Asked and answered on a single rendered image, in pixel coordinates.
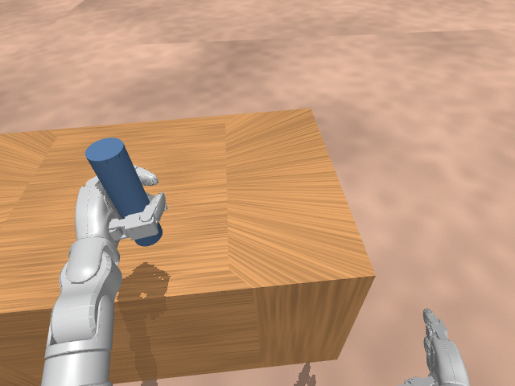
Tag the left robot hand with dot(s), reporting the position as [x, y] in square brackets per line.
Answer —
[96, 216]

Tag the can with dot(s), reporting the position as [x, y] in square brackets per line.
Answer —
[110, 161]

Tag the right robot hand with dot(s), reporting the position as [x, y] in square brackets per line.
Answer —
[442, 356]

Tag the left robot arm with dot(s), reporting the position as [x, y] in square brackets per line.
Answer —
[80, 335]

